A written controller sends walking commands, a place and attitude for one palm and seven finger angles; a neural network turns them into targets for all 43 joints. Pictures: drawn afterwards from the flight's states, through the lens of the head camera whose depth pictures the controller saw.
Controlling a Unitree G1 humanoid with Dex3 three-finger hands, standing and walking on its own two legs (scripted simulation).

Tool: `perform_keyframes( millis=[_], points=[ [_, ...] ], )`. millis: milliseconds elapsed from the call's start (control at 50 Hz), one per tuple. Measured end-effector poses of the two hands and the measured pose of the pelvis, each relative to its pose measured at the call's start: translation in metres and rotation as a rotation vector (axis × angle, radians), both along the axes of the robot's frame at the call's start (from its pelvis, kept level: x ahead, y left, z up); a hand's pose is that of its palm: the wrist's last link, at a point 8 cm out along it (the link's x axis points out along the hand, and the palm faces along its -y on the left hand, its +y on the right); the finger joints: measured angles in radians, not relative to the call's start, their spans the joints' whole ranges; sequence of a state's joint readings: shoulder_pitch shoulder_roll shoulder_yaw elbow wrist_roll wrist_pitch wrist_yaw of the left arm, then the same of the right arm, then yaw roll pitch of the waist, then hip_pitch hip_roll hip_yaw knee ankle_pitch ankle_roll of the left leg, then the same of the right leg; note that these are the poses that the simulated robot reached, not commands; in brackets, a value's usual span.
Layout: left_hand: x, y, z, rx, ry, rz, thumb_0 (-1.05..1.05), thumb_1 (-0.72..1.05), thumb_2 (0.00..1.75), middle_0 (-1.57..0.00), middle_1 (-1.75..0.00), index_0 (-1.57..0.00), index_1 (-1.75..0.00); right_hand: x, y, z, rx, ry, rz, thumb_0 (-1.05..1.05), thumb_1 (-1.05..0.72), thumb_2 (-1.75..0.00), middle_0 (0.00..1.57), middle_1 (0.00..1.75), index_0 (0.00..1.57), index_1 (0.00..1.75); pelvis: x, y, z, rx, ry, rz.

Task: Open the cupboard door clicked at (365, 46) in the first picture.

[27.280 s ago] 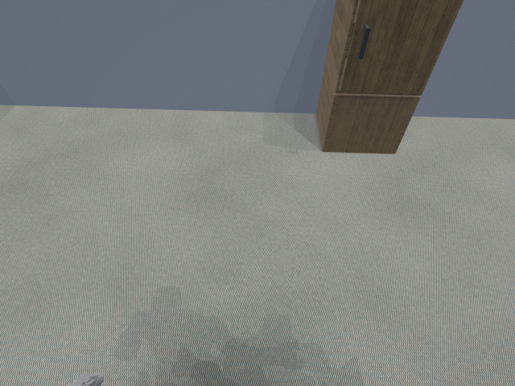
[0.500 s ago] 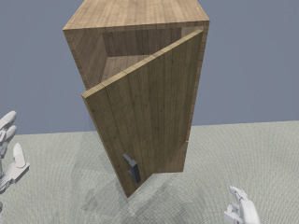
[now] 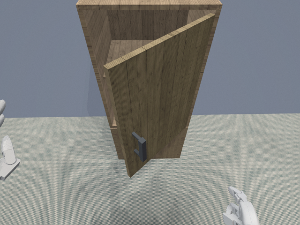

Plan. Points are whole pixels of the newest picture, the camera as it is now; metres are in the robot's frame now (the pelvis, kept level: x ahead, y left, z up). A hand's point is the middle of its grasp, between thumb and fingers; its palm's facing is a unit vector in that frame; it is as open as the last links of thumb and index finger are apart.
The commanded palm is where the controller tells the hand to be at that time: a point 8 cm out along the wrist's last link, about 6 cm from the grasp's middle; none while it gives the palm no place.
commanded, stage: step back with the hand held close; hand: left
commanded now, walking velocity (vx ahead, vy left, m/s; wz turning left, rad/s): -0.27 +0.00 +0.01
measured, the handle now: (139, 147) +0.38 +0.07 -0.09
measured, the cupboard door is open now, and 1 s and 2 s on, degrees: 43 43 43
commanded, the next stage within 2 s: stop stepping back and stand still in 0.58 s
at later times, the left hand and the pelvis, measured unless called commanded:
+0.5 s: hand out of the picture +0.13 +0.30 +0.17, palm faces +0.46 -0.77 -0.44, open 7.4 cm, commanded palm +0.07 +0.32 +0.18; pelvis -0.06 +0.02 +0.00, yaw +0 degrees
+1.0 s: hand out of the picture +0.02 +0.30 +0.16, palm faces +0.52 -0.77 -0.37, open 7.4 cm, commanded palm -0.02 +0.32 +0.18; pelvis -0.17 +0.02 -0.01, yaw -1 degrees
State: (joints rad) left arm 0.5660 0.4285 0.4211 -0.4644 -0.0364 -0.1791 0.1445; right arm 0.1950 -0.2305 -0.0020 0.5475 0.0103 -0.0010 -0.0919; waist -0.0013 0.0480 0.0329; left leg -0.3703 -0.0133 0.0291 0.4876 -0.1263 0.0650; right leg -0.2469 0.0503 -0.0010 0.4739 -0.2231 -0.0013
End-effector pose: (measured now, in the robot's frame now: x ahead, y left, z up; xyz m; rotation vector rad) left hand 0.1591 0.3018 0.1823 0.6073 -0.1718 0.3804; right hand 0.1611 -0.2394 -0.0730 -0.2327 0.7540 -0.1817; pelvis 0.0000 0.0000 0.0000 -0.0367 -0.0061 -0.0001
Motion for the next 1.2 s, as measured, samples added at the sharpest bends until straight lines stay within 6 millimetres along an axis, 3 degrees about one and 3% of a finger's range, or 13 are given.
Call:
perform_keyframes(
  millis=[240,360,460,560,620,700,760,820,900,960,1020,1080,1200],
  points=[
    [-0.039,0.002,-0.009,-0.061,-0.065,0.006,0.02,0.89,0.9,-0.22,-0.3,-0.21,-0.3,-0.027,0.009,-0.009,-0.023,0.036,0.045,0.01,-0.91,-0.9,0.2,0.3,0.2,0.3,-0.029,0.006,-0.007,-0.019,-0.003,0.032],
    [-0.043,0.023,-0.003,-0.001,-0.095,-0.029,0.02,0.89,0.9,-0.22,-0.31,-0.21,-0.3,-0.045,0.017,-0.002,-0.062,0.025,0.022,0.01,-0.91,-0.9,0.2,0.3,0.2,0.3,-0.046,0.017,-0.009,-0.059,-0.008,0.041],
    [-0.061,0.036,0.01,-0.005,-0.123,0.003,0.02,0.89,0.9,-0.22,-0.3,-0.21,-0.3,-0.053,0.031,0.004,-0.026,0.007,0.055,0.01,-0.91,-0.9,0.2,0.3,0.2,0.3,-0.058,0.019,-0.002,-0.065,0.047,0.024],
    [-0.077,0.024,0.004,-0.062,-0.124,-0.024,0.02,0.89,0.9,-0.21,-0.3,-0.21,-0.3,-0.06,0.043,0.003,0.005,-0.027,0.099,0.01,-0.91,-0.9,0.2,0.3,0.2,0.3,-0.079,0.018,-0.004,-0.036,0.106,-0.028],
    [-0.082,0.007,-0.002,-0.03,-0.147,-0.098,0.02,0.89,0.9,-0.21,-0.3,-0.21,-0.3,-0.07,0.042,-0.008,0.023,-0.059,0.105,0.01,-0.9,-0.9,0.2,0.3,0.2,0.3,-0.103,0.015,-0.018,0.013,0.108,-0.093],
    [-0.083,-0.009,0.003,-0.041,-0.199,-0.21,0.02,0.89,0.9,-0.21,-0.3,-0.21,-0.3,-0.107,0.034,-0.017,0.027,-0.043,0.026,0.01,-0.9,-0.9,0.2,0.3,0.2,0.3,-0.12,0.018,-0.022,-0.028,0.032,-0.076],
    [-0.095,-0.01,0.012,-0.009,-0.215,-0.248,0.02,0.89,0.9,-0.22,-0.31,-0.21,-0.3,-0.141,0.025,-0.016,0.021,-0.046,-0.023,0.01,-0.9,-0.9,0.2,0.3,0.2,0.3,-0.138,0.015,-0.024,-0.019,0.011,-0.068],
    [-0.124,-0.006,0.016,0.031,-0.157,-0.217,0.02,0.89,0.9,-0.22,-0.31,-0.21,-0.3,-0.176,0.015,-0.015,0.025,-0.04,-0.049,0.01,-0.91,-0.9,0.2,0.3,0.2,0.3,-0.159,0.011,-0.021,-0.023,0.005,-0.007],
    [-0.172,0.007,0.015,0.03,-0.104,-0.108,0.01,0.89,0.9,-0.22,-0.31,-0.22,-0.3,-0.222,-0.001,-0.016,-0.003,0.067,-0.101,0.01,-0.91,-0.9,0.2,0.3,0.2,0.3,-0.161,0.01,-0.01,0.034,0.028,-0.059],
    [-0.185,0.022,0.004,-0.042,-0.138,0.011,0.01,0.88,0.9,-0.22,-0.31,-0.22,-0.3,-0.243,-0.008,-0.019,-0.055,0.122,-0.097,0.01,-0.91,-0.9,0.2,0.3,0.2,0.3,-0.163,0.015,-0.005,0.038,0.033,-0.049],
    [-0.182,0.033,-0.012,-0.13,-0.17,0.081,0.01,0.89,0.9,-0.22,-0.3,-0.21,-0.3,-0.25,-0.011,-0.025,-0.097,0.144,-0.072,0.01,-0.91,-0.9,0.2,0.3,0.2,0.29,-0.172,0.025,-0.01,0.02,0.028,0.002],
    [-0.177,0.032,-0.02,-0.157,-0.122,0.066,0.02,0.89,0.9,-0.21,-0.3,-0.21,-0.3,-0.247,-0.001,-0.017,-0.072,0.098,-0.075,0.02,-0.91,-0.9,0.2,0.3,0.2,0.29,-0.186,0.028,-0.007,0.047,0.0,-0.019],
    [-0.188,0.005,0.002,-0.044,-0.09,-0.103,0.02,0.89,0.9,-0.21,-0.3,-0.21,-0.3,-0.235,0.029,0.0,0.026,-0.072,-0.05,0.01,-0.91,-0.9,0.2,0.3,0.2,0.29,-0.206,0.023,-0.003,0.035,0.001,-0.04]
  ],
)
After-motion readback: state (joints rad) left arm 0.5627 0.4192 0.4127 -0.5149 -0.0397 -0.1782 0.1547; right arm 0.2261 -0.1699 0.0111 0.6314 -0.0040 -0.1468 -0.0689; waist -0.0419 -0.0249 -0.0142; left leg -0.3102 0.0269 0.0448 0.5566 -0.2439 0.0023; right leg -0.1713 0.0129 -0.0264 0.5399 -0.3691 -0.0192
